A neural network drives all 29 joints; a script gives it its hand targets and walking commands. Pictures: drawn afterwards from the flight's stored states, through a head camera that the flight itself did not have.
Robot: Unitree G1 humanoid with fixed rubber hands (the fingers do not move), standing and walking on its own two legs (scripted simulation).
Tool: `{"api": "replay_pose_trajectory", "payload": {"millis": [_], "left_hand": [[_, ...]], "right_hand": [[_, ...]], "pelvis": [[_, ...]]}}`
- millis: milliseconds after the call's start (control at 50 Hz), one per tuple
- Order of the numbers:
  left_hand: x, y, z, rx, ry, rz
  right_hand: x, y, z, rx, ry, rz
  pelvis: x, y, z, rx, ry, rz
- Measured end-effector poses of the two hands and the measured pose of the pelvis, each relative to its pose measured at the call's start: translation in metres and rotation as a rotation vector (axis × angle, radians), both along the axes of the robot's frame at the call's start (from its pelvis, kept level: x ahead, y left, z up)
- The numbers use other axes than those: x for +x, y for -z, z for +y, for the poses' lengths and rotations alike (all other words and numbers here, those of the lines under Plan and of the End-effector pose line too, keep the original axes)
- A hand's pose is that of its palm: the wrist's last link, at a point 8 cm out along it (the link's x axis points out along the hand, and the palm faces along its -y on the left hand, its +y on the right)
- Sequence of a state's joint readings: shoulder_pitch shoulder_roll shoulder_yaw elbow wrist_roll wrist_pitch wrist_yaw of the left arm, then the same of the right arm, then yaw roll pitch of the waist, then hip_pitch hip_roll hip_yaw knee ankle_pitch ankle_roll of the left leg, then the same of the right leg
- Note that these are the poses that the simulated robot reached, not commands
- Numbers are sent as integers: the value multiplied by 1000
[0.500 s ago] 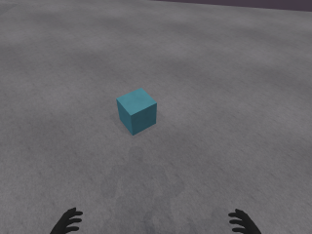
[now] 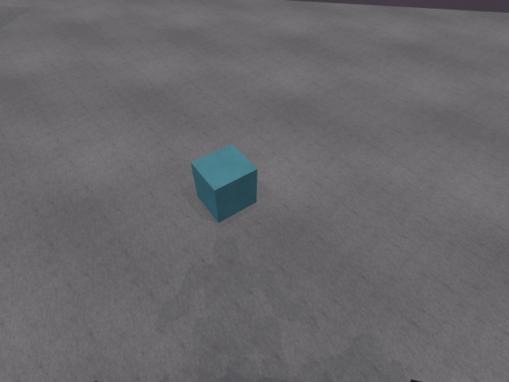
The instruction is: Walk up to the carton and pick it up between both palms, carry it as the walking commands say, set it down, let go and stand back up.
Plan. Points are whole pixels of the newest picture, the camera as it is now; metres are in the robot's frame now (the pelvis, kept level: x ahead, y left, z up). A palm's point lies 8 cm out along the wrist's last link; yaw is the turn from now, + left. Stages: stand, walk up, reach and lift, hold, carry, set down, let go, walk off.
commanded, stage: stand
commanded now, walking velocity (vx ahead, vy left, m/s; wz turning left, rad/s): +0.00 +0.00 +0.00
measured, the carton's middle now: (225, 183) +1.09 +0.12 -0.64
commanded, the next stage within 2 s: none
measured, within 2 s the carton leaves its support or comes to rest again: neither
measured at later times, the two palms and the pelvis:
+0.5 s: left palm out of the picture +0.09 +0.29 -0.10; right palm out of the picture +0.06 -0.30 -0.10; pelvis +0.00 +0.00 +0.02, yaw +0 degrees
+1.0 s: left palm out of the picture +0.09 +0.29 -0.10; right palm out of the picture +0.07 -0.30 -0.10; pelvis +0.00 +0.00 +0.02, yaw +0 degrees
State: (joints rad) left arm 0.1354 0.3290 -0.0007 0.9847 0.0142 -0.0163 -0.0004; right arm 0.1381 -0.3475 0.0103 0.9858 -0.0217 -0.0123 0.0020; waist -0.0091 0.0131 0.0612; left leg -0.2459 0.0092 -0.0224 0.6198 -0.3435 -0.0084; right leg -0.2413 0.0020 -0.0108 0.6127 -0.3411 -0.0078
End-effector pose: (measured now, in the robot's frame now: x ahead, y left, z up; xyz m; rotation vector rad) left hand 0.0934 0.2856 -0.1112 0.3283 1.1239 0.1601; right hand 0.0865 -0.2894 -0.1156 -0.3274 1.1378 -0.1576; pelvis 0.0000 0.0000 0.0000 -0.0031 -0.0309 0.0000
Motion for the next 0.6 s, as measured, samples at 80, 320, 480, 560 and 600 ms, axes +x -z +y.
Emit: {"api": "replay_pose_trajectory", "payload": {"millis": [80,320,480,560,600], "left_hand": [[6,-4,-1,-5,-2,-7],[10,-14,1,-3,-5,-6],[1,-14,0,-3,-9,21],[-4,-13,-1,-8,-20,31],[-6,-12,-1,-10,-24,36]], "right_hand": [[-4,-4,0,1,15,11],[-20,-12,-3,-4,36,47],[-26,-13,-7,-6,50,56],[-28,-12,-7,-3,52,69],[-29,-13,-7,-4,55,75]], "pelvis": [[0,-5,0,1,2,-6],[-2,-15,0,5,8,-16],[-4,-17,-2,4,9,-17],[-5,-18,-2,4,8,-15],[-5,-18,-3,5,9,-13]]}}
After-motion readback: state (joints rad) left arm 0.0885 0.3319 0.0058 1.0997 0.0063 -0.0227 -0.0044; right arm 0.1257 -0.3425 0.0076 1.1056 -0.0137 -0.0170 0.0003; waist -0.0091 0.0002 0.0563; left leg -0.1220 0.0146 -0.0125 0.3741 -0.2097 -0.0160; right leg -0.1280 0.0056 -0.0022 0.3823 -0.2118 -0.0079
